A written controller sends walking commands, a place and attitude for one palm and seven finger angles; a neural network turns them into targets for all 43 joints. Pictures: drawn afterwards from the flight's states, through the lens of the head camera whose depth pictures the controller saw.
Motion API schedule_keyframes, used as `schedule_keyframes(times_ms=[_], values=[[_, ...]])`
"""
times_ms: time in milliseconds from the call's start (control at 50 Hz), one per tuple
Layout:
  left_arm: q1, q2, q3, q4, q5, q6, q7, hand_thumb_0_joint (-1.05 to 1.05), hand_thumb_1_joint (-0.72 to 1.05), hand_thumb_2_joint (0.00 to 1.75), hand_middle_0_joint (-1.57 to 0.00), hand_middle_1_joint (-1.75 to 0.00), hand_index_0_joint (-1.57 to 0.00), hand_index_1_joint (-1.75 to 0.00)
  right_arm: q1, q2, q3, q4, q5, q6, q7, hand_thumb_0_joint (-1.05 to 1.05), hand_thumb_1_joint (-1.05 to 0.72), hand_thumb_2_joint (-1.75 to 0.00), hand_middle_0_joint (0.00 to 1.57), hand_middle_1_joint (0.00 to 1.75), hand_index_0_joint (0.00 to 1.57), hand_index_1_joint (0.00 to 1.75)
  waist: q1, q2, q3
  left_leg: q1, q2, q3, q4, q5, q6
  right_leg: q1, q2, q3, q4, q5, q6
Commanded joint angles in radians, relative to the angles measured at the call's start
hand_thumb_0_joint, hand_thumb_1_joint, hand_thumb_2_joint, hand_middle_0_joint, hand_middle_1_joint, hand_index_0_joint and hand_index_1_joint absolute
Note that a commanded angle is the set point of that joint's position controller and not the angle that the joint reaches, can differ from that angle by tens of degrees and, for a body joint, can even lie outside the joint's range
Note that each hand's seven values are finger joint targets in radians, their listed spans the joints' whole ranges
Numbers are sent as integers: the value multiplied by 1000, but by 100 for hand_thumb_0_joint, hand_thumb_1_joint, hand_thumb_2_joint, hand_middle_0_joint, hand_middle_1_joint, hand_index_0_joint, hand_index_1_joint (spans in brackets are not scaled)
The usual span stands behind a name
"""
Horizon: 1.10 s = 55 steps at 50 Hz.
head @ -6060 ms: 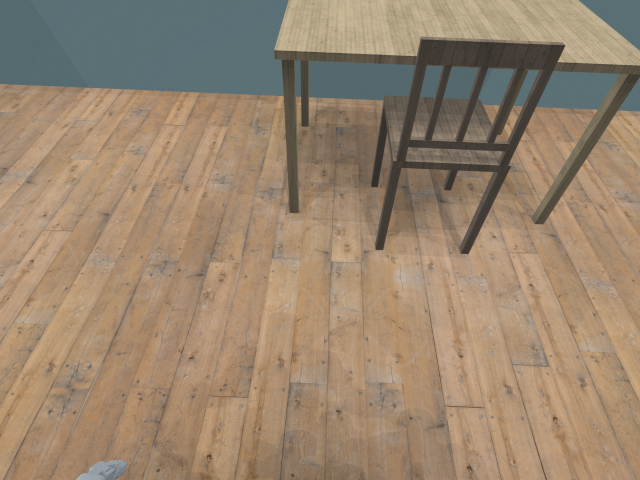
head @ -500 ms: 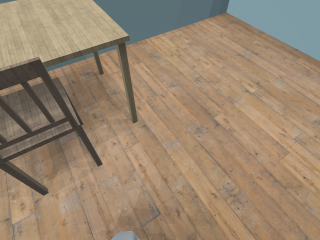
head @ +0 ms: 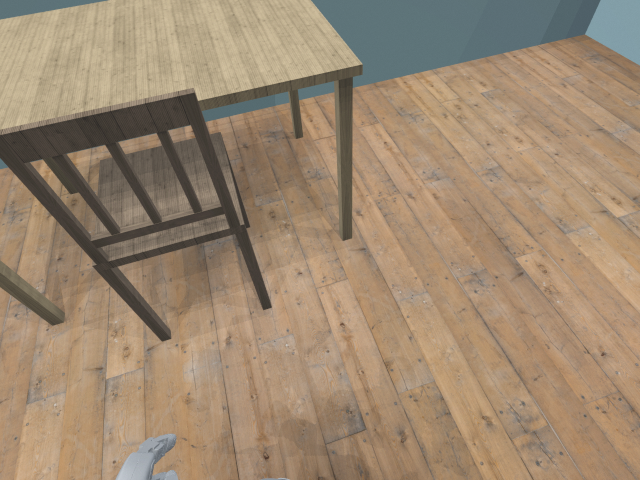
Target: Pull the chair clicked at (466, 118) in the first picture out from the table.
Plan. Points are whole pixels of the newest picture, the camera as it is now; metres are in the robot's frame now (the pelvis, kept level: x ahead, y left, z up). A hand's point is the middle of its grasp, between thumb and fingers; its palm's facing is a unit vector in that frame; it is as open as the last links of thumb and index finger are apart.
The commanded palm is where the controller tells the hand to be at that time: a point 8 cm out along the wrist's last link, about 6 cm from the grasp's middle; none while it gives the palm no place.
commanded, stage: turn to face it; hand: left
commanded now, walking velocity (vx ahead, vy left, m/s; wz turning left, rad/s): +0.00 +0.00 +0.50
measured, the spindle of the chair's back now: (136, 185) +0.69 +0.44 -0.09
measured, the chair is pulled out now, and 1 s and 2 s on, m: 0.00 0.00 0.00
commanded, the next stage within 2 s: take the last steps up to it in 0.34 s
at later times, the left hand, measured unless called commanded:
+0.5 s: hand out of the picture -0.06 +0.24 -0.17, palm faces +0.28 -0.92 -0.26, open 7.3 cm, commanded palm none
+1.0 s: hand out of the picture -0.05 +0.16 -0.14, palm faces +0.37 -0.91 -0.17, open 7.3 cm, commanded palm none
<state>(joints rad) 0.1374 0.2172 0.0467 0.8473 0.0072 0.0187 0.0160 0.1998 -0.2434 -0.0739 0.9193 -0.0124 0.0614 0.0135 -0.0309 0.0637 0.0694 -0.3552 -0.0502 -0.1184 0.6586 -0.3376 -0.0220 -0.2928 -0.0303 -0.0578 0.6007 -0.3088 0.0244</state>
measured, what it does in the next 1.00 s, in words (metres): steps on the spot, turning left: left foot, then right foot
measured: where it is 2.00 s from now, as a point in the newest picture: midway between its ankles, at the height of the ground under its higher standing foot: (297, 430)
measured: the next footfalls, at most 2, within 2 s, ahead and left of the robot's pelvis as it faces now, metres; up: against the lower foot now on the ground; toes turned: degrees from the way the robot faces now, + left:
left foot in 0.40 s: -0.01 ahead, +0.14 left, +0.00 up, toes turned +16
right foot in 0.76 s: +0.07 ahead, -0.07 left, +0.00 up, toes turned +10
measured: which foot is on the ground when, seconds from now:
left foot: up 0.00-0.38, down 0.40-0.76, up 0.78-1.00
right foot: down 0.00-0.40, up 0.42-0.74, down 0.76-1.00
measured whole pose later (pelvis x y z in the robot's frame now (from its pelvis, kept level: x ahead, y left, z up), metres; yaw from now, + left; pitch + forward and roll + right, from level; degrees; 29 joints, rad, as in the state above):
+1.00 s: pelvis +0.05 +0.03 +0.02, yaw +18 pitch -1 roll +1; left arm 0.43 0.10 0.01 1.11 0.02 -0.05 0.01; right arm 0.29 -0.20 -0.06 1.06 -0.02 0.02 0.02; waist 0.00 0.02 0.00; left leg -0.53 0.08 0.04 0.99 -0.23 0.00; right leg -0.05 -0.04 -0.14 0.33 -0.27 -0.03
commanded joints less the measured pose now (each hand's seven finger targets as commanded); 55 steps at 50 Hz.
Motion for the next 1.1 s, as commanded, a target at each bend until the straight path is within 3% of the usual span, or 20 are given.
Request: schedule_keyframes(times_ms=[0, 20, 80, 220, 320, 340, 360, 380, 420, 480, 640, 700, 720, 740, 760, 780, 820, 860, 900, 1080], values=[[80, 223, 60, -59, 10, -25, 23, 0, 90, 90, -20, -30, -20, -30, -58, -122, -48, -105, -9, -13, 2, 0, -90, -90, 20, 30, 20, 30, 50, -310, -71, -224, 37, 16, 527, -191, -9, 104, -400, 349, -342, 155, -172], [25, 189, 51, -72, 10, -21, 23, 0, 90, 90, -20, -30, -20, -30, -43, -116, -46, -84, -9, -6, 9, 0, -90, -90, 20, 30, 20, 30, 20, -218, -36, -218, 61, 31, 576, -121, -15, 68, -355, 254, -326, 152, -155], [18, 153, 36, -67, 14, -32, 22, 0, 90, 90, -20, -30, -20, -30, -8, -85, -31, -54, -11, 1, 18, 0, -90, -90, 20, 30, 20, 30, 10, -232, -33, -197, 73, 89, 565, -33, -41, 84, -284, 85, -296, 248, -131], [143, 205, 51, 2, 26, -25, 19, 0, 90, 90, -20, -30, -20, -30, -113, -55, -4, -70, -1, -10, 13, 0, -90, -90, 20, 30, 20, 30, 81, -248, -69, -96, 75, 171, 203, -130, -46, 197, -324, 42, -241, 435, -167], [133, 211, 56, 40, 17, -14, 14, 0, 90, 90, -20, -30, -20, -30, -18, -58, 9, -36, 3, -32, 0, 0, -90, -90, 20, 30, 20, 30, 38, -255, -132, 123, 55, 211, -155, 38, -17, 184, -293, -27, -97, 506, -101], [132, 189, 53, 38, 7, -9, 12, 0, 90, 90, -20, -30, -20, -30, 20, -92, 1, -26, 0, -42, -1, 0, -90, -90, 20, 30, 20, 30, 13, -171, -155, 246, 89, 183, -278, 175, 0, 102, -265, -63, -3, 422, -52], [155, 133, 46, 17, 0, -1, 7, 0, 90, 90, -20, -30, -20, -30, 41, -191, -18, -30, -9, -52, -5, 0, -90, -90, 20, 30, 20, 30, 4, 88, -184, 393, 305, -81, -314, 426, 85, -117, -157, -116, 171, 94, 19], [113, 87, 21, -13, 4, 3, 5, 0, 90, 90, -20, -30, -20, -30, 75, -251, -29, -25, -7, -44, -10, 0, -90, -90, 20, 30, 20, 30, -18, 235, -153, 367, 462, -211, -324, 705, 206, -235, -95, -75, 312, -329, 47], [54, 94, 23, 7, 8, 17, 10, 0, 90, 90, -20, -30, -20, -30, 36, -214, -20, -12, -12, -44, -29, 0, -90, -90, 20, 30, 20, 30, -13, 208, -111, 240, 401, -159, -339, 495, 230, -230, -90, 25, 450, -282, 32], [116, 86, 22, 71, 14, 9, -12, 0, 90, 90, -20, -30, -20, -30, -36, -140, 6, -19, -13, -56, -32, 0, -90, -90, 20, 30, 20, 30, 27, 123, -52, 199, 296, -61, -384, 250, 182, -210, -70, 8, 449, -140, 29], [108, 40, -2, 87, 19, -25, -32, 0, 90, 90, -20, -30, -20, -30, 62, -126, -1, 39, -15, -73, -27, 0, -90, -90, 20, 30, 20, 30, 1, 85, -5, 166, 285, -132, -446, -122, 206, -92, -30, -32, 111, -141, 6], [251, 32, 3, 149, 22, -43, -30, 0, 90, 90, -20, -30, -20, -30, 41, -97, 3, 54, -9, -72, -27, 0, -90, -90, 20, 30, 20, 30, 68, 0, -15, 25, 214, -67, -320, -207, 150, 174, 1, -54, -140, 0, 3], [309, 79, 13, 168, 25, -54, -23, 0, 90, 90, -20, -30, -20, -30, 44, -53, 10, 55, -1, -77, -25, 0, -90, -90, 20, 30, 20, 30, 96, -103, -19, -106, 140, -5, -164, -204, 109, 314, -75, 56, -249, -78, -17], [375, 159, 33, 183, 33, -59, -11, 0, 90, 90, -20, -30, -20, -30, 23, 12, 27, 27, 6, -84, -19, 0, -90, -90, 20, 30, 20, 30, 129, -338, 12, -295, 24, 142, 95, -215, 57, 381, -299, 375, -409, -292, -103], [429, 190, 42, 186, 19, -62, -3, 0, 90, 90, -20, -30, -20, -30, -53, -42, 16, -11, -8, -82, -11, 0, -90, -90, 20, 30, 20, 30, 163, -334, 37, -348, 54, 112, 271, -237, 55, 288, -415, 572, -519, -450, -188], [399, 170, 38, 192, 16, -70, 1, 0, 90, 90, -20, -30, -20, -30, -80, -55, 7, -7, -12, -78, -4, 0, -90, -90, 20, 30, 20, 30, 139, -310, 89, -369, 89, 72, 369, -151, 60, 210, -406, 576, -553, -486, -198], [299, 94, 22, 182, 19, -77, 6, 0, 90, 90, -20, -30, -20, -30, -29, -41, -3, 34, -14, -74, 6, 0, -90, -90, 20, 30, 20, 30, 67, -165, 118, -339, 132, 82, 429, -26, 48, 141, -352, 395, -521, -342, -177], [272, 51, 10, 179, 16, -90, 5, 0, 90, 90, -20, -30, -20, -30, 33, -3, 4, 70, -18, -69, 12, 0, -90, -90, 20, 30, 20, 30, 35, -161, 84, -281, 142, 120, 421, 81, 26, 129, -268, 195, -487, -110, -139], [297, 36, 4, 200, 15, -98, 5, 0, 90, 90, -20, -30, -20, -30, 37, 14, 5, 77, -15, -69, 12, 0, -90, -90, 20, 30, 20, 30, 33, -182, 70, -269, 144, 148, 382, 126, 12, 146, -241, 109, -475, 43, -134], [364, 60, 17, 274, 21, -94, 7, 0, 90, 90, -20, -30, -20, -30, -78, 56, 21, 42, -7, -101, 21, 0, -90, -90, 20, 30, 20, 30, 69, -208, 49, -117, 118, 243, 17, 93, 41, 210, -241, 39, -368, 279, -157]])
